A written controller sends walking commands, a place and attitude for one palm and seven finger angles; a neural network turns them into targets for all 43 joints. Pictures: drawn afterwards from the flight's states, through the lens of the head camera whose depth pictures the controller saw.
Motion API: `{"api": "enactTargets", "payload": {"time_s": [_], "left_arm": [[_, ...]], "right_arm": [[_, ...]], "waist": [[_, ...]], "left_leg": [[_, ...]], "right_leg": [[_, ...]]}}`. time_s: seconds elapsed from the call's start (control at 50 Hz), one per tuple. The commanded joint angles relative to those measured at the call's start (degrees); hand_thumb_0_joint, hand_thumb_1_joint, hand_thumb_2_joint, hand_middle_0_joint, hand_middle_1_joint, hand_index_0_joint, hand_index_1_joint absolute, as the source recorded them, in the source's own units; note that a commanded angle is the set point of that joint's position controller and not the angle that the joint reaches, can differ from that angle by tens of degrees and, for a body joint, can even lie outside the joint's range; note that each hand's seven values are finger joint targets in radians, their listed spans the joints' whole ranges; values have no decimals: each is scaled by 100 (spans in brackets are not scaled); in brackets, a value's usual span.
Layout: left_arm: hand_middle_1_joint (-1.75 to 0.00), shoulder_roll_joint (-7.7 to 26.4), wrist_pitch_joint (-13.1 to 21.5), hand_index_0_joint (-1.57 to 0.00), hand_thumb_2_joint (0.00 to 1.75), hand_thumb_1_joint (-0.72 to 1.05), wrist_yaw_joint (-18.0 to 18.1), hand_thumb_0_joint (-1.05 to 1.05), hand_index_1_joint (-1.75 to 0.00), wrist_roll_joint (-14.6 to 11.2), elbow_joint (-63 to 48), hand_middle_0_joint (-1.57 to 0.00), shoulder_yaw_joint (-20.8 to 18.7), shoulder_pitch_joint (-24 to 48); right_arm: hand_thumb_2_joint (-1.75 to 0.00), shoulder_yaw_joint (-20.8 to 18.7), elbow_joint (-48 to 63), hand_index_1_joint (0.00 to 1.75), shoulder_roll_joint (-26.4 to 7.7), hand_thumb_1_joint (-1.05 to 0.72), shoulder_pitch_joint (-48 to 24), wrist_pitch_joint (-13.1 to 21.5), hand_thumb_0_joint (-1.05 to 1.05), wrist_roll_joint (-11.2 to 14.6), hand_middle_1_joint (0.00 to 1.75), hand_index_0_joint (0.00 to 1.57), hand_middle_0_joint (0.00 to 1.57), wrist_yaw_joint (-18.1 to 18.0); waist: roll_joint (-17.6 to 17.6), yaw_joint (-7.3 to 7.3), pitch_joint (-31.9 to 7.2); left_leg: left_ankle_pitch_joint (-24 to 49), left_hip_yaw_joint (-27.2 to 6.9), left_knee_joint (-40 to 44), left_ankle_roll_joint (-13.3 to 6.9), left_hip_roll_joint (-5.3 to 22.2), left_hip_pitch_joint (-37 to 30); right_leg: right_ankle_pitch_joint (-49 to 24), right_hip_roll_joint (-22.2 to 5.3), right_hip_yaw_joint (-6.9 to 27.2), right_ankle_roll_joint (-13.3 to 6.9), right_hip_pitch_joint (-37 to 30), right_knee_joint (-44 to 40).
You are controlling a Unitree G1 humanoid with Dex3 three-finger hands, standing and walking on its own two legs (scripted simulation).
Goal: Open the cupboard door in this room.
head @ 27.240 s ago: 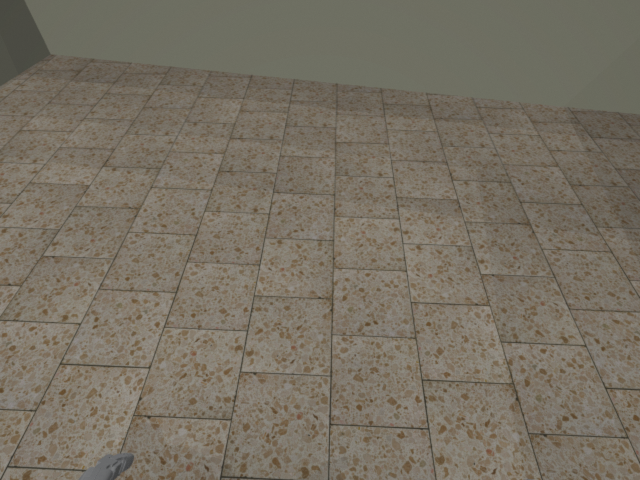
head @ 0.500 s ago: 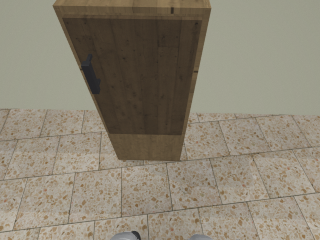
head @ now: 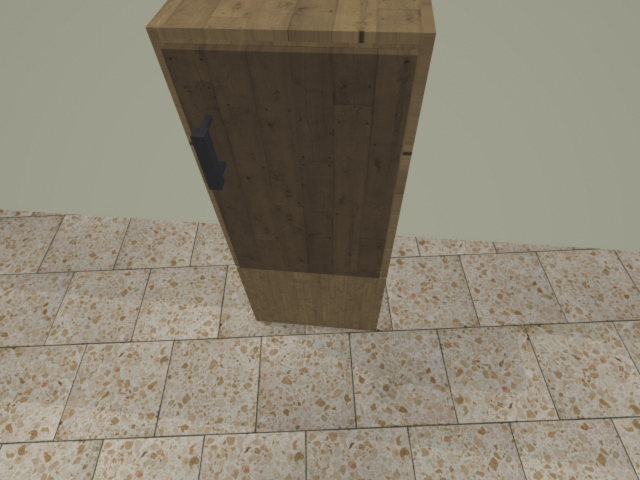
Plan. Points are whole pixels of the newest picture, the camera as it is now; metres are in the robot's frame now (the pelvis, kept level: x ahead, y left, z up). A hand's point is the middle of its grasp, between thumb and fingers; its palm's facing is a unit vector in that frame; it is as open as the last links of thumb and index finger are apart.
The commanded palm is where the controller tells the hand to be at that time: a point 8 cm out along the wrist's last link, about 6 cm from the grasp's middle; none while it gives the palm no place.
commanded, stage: come to a stop and stand still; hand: left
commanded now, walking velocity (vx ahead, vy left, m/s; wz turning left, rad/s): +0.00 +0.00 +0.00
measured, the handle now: (212, 152) +0.60 +0.26 +0.02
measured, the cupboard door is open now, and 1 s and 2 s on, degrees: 0 0 0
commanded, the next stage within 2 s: look again from close up in 0.44 s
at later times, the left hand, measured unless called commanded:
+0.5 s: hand out of the picture +0.03 +0.21 -0.18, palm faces +0.00 -0.98 -0.18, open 7.3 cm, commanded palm none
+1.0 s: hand out of the picture +0.01 +0.22 -0.18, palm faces -0.01 -0.98 -0.22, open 7.3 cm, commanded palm none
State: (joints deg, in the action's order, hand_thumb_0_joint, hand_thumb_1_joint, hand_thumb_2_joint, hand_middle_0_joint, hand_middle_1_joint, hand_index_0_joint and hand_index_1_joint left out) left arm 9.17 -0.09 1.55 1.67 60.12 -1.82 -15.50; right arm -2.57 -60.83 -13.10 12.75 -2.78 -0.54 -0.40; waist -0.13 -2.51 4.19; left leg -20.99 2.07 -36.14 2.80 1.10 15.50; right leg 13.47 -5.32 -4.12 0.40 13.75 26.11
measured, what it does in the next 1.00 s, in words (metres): steps on the spot: left foot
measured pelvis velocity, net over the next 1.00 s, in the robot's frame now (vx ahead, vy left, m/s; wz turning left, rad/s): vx -0.02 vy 0.04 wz -0.03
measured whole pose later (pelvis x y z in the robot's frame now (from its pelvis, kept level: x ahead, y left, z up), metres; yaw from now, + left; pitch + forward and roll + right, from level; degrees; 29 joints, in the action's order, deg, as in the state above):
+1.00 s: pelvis -0.02 +0.04 -0.01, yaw -2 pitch -2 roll +0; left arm 8.9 -0.2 1.9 0.9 61.4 0.3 -16.1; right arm 0.4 -61.1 -8.6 18.5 0.5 -1.0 -1.4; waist -1.1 0.5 0.6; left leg -17.3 4.8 -28.9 -0.9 0.6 9.3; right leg 14.5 -3.9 -1.9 2.0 13.0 29.9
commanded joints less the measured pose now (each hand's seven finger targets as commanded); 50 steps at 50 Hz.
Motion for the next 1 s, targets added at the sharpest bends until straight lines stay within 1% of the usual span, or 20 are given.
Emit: {"api": "enactTargets", "payload": {"time_s": [0.0,0.02,0.04,0.06,0.08,0.1,0.14,0.18,0.22,0.26,0.3,0.5,0.52,0.54,0.56,0.6,0.66,0.74,0.82,0.98], "left_arm": [[-30,916,1,-20,90,90,57,0,-30,-91,-124,-20,-186,-20],[-30,664,-24,-20,90,90,30,0,-30,-112,-141,-20,-122,-176],[-30,480,-43,-20,90,90,29,0,-30,-95,-108,-20,-66,-195],[-30,401,-50,-20,90,90,36,0,-30,-70,-95,-20,-44,-166],[-30,360,-67,-20,90,90,15,0,-30,-63,-37,-20,-2,-31],[-30,388,-83,-20,90,90,5,0,-30,-62,38,-20,18,2],[-30,450,-49,-20,90,90,-15,0,-30,-86,170,-20,36,-188],[-30,480,-6,-20,90,90,-4,0,-30,-89,304,-20,55,-402],[-30,643,59,-20,90,90,18,0,-30,-72,359,-20,74,-387],[-30,678,62,-20,90,90,22,0,-30,-82,333,-20,81,-162],[-30,582,73,-20,90,90,28,0,-30,-86,324,-20,103,-127],[-30,602,82,-20,90,90,59,0,-30,-120,337,-20,93,-161],[-30,701,196,-20,90,90,302,0,-30,-47,490,-20,118,-599],[-30,936,296,-20,90,90,244,0,-30,-55,354,-20,78,-439],[-30,825,296,-20,90,90,203,0,-30,-58,217,-20,76,-369],[-30,694,237,-20,90,90,170,0,-30,-102,173,-20,97,-321],[-30,519,143,-20,90,90,135,0,-30,-84,87,-20,106,-240],[-30,495,86,-20,90,90,95,0,-30,-82,86,-20,120,-231],[-30,516,59,-20,90,90,65,0,-30,-93,14,-20,118,-228],[-30,510,72,-20,90,90,43,0,-30,-80,-58,-20,93,-349]], "right_arm": [[-90,-26,65,30,-290,-90,592,302,0,19,30,20,20,-44],[-90,-78,113,30,-604,-90,532,339,0,-13,30,20,20,-65],[-90,-114,173,30,-801,-90,413,310,0,-13,30,20,20,-86],[-90,-90,205,30,-795,-90,196,274,0,-46,30,20,20,-91],[-90,-50,159,30,-621,-90,49,313,0,-53,30,20,20,-125],[-90,-10,129,30,-507,-90,-13,337,0,-41,30,20,20,-152],[-90,36,62,30,-372,-90,-53,343,0,-16,30,20,20,-181],[-90,28,52,30,-313,-90,-72,340,0,7,30,20,20,-189],[-90,31,42,30,-206,-90,57,351,0,50,30,20,20,-169],[-90,22,-3,30,-202,-90,118,332,0,47,30,20,20,-155],[-90,33,-53,30,-223,-90,191,348,0,33,30,20,20,-156],[-90,106,-266,30,-159,-90,374,447,0,28,30,20,20,-178],[-90,111,144,30,-402,-90,34,497,0,61,30,20,20,-117],[-90,155,318,30,-287,-90,137,457,0,46,30,20,20,-82],[-90,133,221,30,-82,-90,609,507,0,-27,30,20,20,-108],[-90,117,172,30,-220,-90,822,500,0,-16,30,20,20,-162],[-90,122,223,30,-267,-90,815,477,0,-28,30,20,20,-192],[-90,154,245,30,-140,-90,732,441,0,-24,30,20,20,-182],[-90,166,223,30,-114,-90,708,424,0,-22,30,20,20,-139],[-90,168,137,30,-102,-90,820,427,0,-26,30,20,20,-111]], "waist": [[473,269,-723],[-505,209,-791],[-940,182,-608],[-715,137,-278],[-797,151,-17],[-1178,139,103],[-1217,84,33],[-721,15,-17],[-121,165,-126],[275,241,14],[552,260,32],[-112,190,-321],[-200,87,-257],[-136,287,-430],[-410,355,-953],[-341,325,-1403],[-260,271,-812],[-70,244,7],[125,239,302],[75,245,173]], "left_leg": [[1424,-77,1642,-170,288,-1345],[2068,-993,1675,-485,1071,-1466],[2215,-1396,1971,-843,1662,-1008],[1503,-1272,2178,-1013,1662,-419],[1572,-1176,2335,-994,1445,-388],[2041,-992,2295,-972,1290,-367],[2938,-615,1946,-899,1087,-515],[2759,-449,1588,-712,841,-557],[2205,-264,1337,-437,514,-637],[1523,-309,1519,-347,505,-598],[1661,-293,1551,-348,540,-766],[2422,-281,1638,-348,570,-873],[3055,-96,528,-241,636,-530],[2674,-21,629,-235,461,-411],[2816,-89,801,-328,361,-576],[3820,-242,667,-416,598,-856],[4094,-313,773,-485,695,-708],[2444,-319,1157,-490,566,-139],[982,-355,1459,-491,459,109],[316,-369,1653,-500,438,132]], "right_leg": [[-953,-509,608,-310,105,126],[26,-99,270,-73,567,504],[1074,63,5,73,508,852],[1397,99,99,73,379,1087],[1170,62,88,93,512,1166],[1073,6,128,85,419,1199],[748,1,177,67,194,869],[-64,6,251,92,-150,-3],[-1312,-234,558,-19,-343,-407],[-1080,-256,574,-47,-214,-427],[-1128,-218,535,-44,-111,-452],[-1426,-211,363,-39,-671,-414],[-2932,-391,715,-108,-442,-191],[-3816,-522,460,-187,-696,100],[-4006,-464,458,-226,-970,582],[-2702,-237,229,-240,-939,664],[-1431,-33,133,-200,-519,569],[-994,-55,271,-175,-267,289],[-372,-50,432,-156,-107,-11],[86,-46,500,-159,-92,-223]]}}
